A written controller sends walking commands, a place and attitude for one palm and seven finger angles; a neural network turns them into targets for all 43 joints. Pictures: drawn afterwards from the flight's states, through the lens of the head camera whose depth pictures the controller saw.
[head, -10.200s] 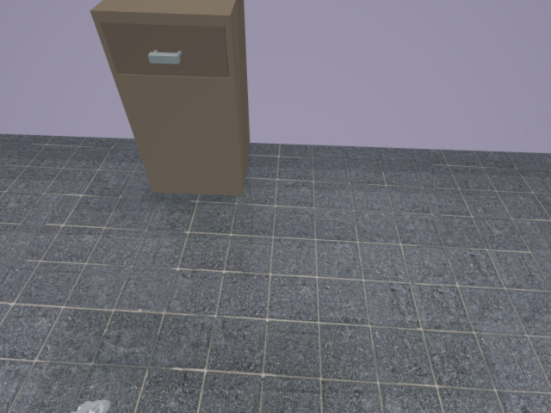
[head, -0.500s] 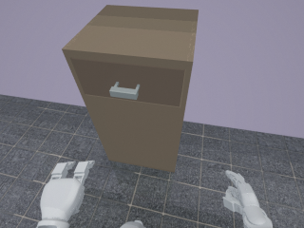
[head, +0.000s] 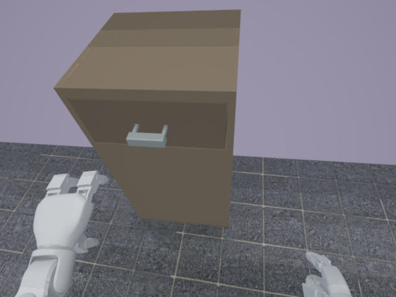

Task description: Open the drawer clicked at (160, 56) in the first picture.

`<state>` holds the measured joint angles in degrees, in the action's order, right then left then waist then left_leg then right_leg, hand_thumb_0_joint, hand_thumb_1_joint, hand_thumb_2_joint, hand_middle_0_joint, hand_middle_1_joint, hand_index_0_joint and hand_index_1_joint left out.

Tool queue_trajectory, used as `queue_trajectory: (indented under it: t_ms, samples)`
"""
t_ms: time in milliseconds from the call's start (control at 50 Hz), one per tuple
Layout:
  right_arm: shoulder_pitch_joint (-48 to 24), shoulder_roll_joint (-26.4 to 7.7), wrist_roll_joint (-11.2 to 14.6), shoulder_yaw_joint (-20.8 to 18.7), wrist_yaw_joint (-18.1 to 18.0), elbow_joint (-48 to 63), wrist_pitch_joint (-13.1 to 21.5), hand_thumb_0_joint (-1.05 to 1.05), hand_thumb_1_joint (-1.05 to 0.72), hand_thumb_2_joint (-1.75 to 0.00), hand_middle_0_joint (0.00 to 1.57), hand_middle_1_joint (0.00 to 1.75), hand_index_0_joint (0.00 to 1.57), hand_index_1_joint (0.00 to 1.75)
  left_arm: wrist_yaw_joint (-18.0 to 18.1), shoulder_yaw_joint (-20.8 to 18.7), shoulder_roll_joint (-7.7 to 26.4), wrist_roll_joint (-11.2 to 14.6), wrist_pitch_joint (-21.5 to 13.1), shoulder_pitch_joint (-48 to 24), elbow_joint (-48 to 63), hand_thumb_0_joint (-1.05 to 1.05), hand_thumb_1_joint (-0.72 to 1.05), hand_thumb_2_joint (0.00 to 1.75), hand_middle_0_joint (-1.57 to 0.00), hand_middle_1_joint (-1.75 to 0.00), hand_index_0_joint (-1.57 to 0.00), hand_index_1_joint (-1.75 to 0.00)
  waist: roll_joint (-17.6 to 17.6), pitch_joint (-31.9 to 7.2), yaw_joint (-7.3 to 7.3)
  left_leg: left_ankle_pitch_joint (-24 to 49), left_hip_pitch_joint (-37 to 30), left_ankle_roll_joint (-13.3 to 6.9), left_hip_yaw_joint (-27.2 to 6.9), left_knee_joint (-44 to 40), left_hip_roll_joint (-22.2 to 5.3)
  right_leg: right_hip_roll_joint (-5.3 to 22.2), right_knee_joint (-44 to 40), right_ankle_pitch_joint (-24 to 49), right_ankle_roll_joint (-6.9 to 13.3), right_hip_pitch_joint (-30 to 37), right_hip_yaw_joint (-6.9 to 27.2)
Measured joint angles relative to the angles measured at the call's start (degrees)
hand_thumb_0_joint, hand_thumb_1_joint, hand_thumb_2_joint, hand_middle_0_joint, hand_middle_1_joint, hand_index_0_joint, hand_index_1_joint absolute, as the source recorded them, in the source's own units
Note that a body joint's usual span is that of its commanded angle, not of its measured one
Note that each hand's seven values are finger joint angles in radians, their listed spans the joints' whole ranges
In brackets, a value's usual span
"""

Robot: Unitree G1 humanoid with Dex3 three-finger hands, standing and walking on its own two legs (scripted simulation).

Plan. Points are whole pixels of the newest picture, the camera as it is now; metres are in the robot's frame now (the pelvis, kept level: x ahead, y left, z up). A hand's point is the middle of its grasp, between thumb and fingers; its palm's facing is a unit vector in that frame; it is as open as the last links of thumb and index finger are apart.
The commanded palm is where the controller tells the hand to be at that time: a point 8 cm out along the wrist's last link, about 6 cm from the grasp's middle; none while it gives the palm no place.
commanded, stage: raise the hand with hooked fingers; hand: left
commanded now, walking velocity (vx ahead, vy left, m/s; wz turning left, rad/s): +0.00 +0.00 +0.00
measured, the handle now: (148, 133) +0.51 +0.20 -0.01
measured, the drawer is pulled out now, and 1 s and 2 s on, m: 0.00 0.00 0.00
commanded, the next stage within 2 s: move the hooked fingers above the handle in 0.84 s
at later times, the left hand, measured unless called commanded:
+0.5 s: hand (67, 179) +0.29 +0.28 +0.11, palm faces +0.04 -0.08 -1.00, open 13.8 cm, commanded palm +0.25 +0.27 +0.16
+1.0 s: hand (66, 197) +0.26 +0.27 +0.09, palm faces +0.00 -0.10 -1.00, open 13.9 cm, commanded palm +0.25 +0.27 +0.16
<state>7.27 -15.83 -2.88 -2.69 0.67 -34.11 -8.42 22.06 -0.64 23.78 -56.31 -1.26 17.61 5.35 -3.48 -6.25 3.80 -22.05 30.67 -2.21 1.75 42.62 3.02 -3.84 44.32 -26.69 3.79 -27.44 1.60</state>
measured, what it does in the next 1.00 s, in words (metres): stands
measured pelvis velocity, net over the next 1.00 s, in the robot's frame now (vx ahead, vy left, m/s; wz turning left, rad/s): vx -0.04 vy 0.03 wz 0.02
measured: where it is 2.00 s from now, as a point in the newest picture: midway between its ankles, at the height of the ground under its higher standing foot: outside the picture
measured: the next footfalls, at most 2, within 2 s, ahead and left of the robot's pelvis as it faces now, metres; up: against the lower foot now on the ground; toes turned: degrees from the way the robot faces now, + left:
none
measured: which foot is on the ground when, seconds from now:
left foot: down 0.00-1.00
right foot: down 0.00-1.00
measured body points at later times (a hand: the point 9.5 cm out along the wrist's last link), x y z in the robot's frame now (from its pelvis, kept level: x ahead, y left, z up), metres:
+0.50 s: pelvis -0.02 +0.02 +0.02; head -0.01 -0.01 +0.47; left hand +0.28 +0.28 +0.16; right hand +0.18 -0.19 -0.09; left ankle -0.01 +0.10 -0.71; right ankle -0.05 -0.08 -0.71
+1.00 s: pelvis -0.04 +0.03 +0.02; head -0.02 +0.01 +0.47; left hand +0.26 +0.28 +0.15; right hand +0.14 -0.19 -0.09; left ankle -0.01 +0.10 -0.71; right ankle -0.05 -0.08 -0.71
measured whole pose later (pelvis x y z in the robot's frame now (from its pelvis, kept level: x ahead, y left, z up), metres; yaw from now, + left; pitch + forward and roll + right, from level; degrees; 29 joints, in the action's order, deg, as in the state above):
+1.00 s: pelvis -0.04 +0.03 +0.02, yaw +1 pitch +3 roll +0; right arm 8.6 -13.7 1.1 -0.1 -0.7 -35.1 -10.4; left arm 4.0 5.0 27.4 -52.7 2.2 -5.1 -6.5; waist -4.1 -2.2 3.6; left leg -13.7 20.7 -4.6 0.8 31.6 4.6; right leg -2.0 32.3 -18.4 1.2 -16.8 1.1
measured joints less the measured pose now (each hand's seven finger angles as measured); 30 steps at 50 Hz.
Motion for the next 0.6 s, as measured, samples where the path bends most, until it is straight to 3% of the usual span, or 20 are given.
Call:
queue_trajectory:
  t_ms: [120,200,300,380,480,540,600]
  samples:
    - [-0.8,0.7,1.7,0.7,-0.8,0.1,-1.0,0.02,-0.91,-0.9,0.2,0.3,0.2,0.3,-6.7,3.0,-0.7,2.5,5.8,-5.9,-1.8,0.0,-0.28,0.4,-0.3,-1.06,-0.3,-1.06,0.2,0.2,-0.13,1.5,-3.6,-0.5,-0.1,-3.3,0.6,0.6,-3.1,1.2,-0.5,3.6,0.1]
    - [-1.7,1.7,1.8,2.0,-1.4,0.7,-1.2,0.02,-0.91,-0.9,0.2,0.3,0.2,0.3,-10.4,5.2,0.7,1.5,4.9,-9.1,-2.4,0.0,-0.37,0.36,-0.31,-1.12,-0.31,-1.12,0.9,1.1,-0.37,2.4,-5.9,-0.6,-0.2,-5.1,0.5,0.6,-5.2,2.4,-0.6,6.0,0.2]
    - [-2.6,2.4,2.2,2.6,-1.6,0.9,-1.6,0.01,-0.91,-0.9,0.2,0.3,0.2,0.3,-11.3,5.1,2.9,0.7,3.4,-14.0,-4.0,0.0,-0.44,0.33,-0.31,-1.17,-0.32,-1.17,0.5,1.8,-0.3,3.4,-7.7,-0.8,-0.4,-6.3,0.4,0.5,-7.3,3.8,-0.8,8.1,0.1]
    - [-2.4,2.5,3.2,2.9,-1.8,0.7,-2.4,0.01,-0.91,-0.9,0.2,0.3,0.2,0.3,-12.8,4.3,3.5,2.3,5.7,-19.3,-7.2,0.0,-0.47,0.31,-0.32,-1.19,-0.32,-1.19,-0.4,2.1,-0.09,4.4,-8.9,-1.1,-0.7,-7.6,0.6,0.8,-8.9,4.8,-1.3,9.6,-0.2]
    - [-1.2,2.3,4.0,3.6,-1.9,0.6,-3.5,0.01,-0.91,-0.9,0.2,0.3,0.2,0.3,-18.1,4.8,4.2,3.7,8.6,-24.8,-11.5,0.0,-0.49,0.31,-0.31,-1.2,-0.32,-1.2,-0.5,2.8,-0.31,6.0,-10.2,-1.5,-1.1,-9.6,1.1,1.2,-10.8,6.2,-1.7,11.0,-0.6]
    - [-0.2,2.3,3.9,3.8,-1.7,0.7,-3.5,0.01,-0.91,-0.9,0.2,0.3,0.2,0.3,-21.1,4.9,4.3,4.0,7.2,-25.2,-12.0,0.0,-0.49,0.3,-0.31,-1.2,-0.32,-1.2,-0.3,3.4,-0.74,6.7,-10.6,-1.7,-1.0,-10.3,1.1,1.3,-11.6,6.9,-1.8,11.4,-0.5]
    - [1.0,2.1,3.4,3.6,-1.5,0.8,-3.1,0.01,-0.91,-0.9,0.2,0.3,0.2,0.3,-22.4,4.7,4.3,4.2,3.5,-22.8,-10.5,0.0,-0.49,0.3,-0.31,-1.2,-0.32,-1.2,-0.1,4.0,-1.07,7.0,-10.9,-1.9,-0.7,-10.8,1.0,1.2,-12.2,7.4,-2.0,11.6,-0.1]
